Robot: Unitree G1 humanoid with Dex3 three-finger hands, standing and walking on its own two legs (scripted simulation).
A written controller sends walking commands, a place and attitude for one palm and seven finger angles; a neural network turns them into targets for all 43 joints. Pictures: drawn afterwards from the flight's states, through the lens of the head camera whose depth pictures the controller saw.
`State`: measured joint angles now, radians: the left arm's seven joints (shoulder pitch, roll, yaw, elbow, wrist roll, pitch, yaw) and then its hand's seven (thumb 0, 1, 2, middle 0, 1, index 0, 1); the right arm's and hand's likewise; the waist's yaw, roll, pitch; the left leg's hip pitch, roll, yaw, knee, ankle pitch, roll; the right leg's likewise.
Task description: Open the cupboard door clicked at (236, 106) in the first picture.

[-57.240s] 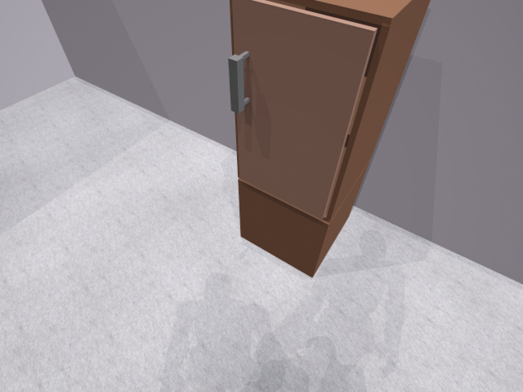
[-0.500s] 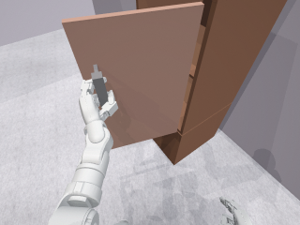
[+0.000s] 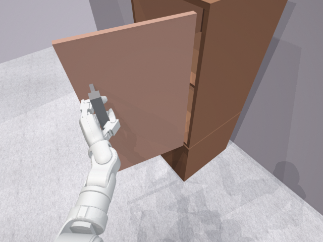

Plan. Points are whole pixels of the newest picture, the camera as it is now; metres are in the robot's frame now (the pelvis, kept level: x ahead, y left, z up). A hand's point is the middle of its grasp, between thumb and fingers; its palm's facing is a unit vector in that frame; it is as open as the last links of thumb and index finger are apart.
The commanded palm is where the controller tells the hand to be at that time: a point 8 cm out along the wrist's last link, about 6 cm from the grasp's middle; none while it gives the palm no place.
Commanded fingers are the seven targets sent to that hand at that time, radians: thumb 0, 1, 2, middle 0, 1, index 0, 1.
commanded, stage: pull the door open along its arc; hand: left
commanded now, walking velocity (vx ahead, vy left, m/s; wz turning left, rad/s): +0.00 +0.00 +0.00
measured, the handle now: (100, 110) +0.44 +0.17 +0.09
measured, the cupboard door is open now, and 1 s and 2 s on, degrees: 76 97 100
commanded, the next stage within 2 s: open thumb and fingers to let go in 0.42 s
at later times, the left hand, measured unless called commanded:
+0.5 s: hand (140, 151) +0.30 +0.05 +0.10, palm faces +0.27 -0.96 -0.02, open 7.0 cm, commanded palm +0.27 +0.09 +0.09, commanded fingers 0.00 0.90 0.90 -0.40 -1.35 -0.40 -1.35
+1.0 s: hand (137, 148) +0.32 +0.06 +0.09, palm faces +0.38 -0.93 -0.02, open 12.0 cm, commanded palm +0.27 +0.09 +0.09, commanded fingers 0.00 -0.50 0.30 -0.28 -1.05 -0.28 -1.05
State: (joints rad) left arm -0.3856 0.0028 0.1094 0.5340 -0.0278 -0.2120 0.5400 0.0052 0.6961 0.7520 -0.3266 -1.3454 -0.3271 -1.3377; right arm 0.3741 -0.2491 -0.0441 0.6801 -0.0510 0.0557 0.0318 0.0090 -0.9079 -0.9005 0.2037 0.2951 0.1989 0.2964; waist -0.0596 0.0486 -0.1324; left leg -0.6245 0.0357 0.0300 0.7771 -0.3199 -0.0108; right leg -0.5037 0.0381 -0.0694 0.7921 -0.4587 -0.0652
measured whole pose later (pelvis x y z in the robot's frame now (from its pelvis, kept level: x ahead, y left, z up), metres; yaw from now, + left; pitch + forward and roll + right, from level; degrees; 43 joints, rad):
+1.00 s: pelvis +0.00 -0.01 +0.00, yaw +2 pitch +4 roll +1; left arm -0.03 -0.11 -0.20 0.10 0.04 -0.02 0.59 0.01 -0.18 0.44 -0.29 -1.21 -0.31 -1.21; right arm 0.23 -0.21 0.00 0.61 -0.05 0.09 0.01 0.01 -0.91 -0.90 0.20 0.30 0.20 0.30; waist -0.02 0.05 -0.09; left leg -0.51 0.02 0.00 0.75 -0.32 -0.03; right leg -0.38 0.03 -0.10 0.78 -0.48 -0.08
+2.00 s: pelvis -0.01 +0.02 +0.00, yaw -1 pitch +4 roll +0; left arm 0.14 0.02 -0.25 -0.01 -0.03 -0.17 0.19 -0.01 -0.50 0.30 -0.15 -0.34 -0.17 -0.31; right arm 0.25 -0.21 0.03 0.49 0.00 0.05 0.04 0.01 -0.91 -0.90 0.20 0.30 0.20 0.30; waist -0.02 0.03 -0.07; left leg -0.51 0.02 0.05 0.77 -0.33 0.02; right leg -0.39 0.02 -0.05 0.79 -0.46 -0.04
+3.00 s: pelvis -0.01 +0.02 +0.00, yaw +1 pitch +4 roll +0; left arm 0.51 0.18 -0.02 -0.34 -0.20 -0.20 -0.07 -0.01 -0.50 0.30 -0.15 -0.30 -0.15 -0.30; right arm 0.28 -0.23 0.03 0.46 0.04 -0.09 -0.03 0.01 -0.91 -0.90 0.20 0.30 0.20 0.30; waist 0.00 0.06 -0.10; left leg -0.55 0.02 0.02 0.83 -0.35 0.01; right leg -0.41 0.02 -0.07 0.82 -0.48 -0.04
